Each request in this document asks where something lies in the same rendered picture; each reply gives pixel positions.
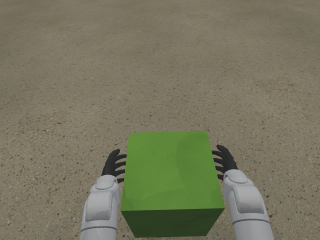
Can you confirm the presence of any left robot forearm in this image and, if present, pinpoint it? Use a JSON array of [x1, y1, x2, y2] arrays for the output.
[[79, 174, 120, 240]]

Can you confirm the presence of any right robot hand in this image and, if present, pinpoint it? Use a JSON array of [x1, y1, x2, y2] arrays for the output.
[[212, 144, 238, 181]]

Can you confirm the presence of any right robot forearm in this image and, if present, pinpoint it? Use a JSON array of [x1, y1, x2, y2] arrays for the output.
[[223, 169, 274, 240]]

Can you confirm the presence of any left robot hand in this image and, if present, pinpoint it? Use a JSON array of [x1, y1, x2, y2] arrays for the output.
[[101, 148, 127, 184]]

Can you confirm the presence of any carton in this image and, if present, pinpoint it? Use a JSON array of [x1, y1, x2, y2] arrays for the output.
[[120, 130, 225, 238]]

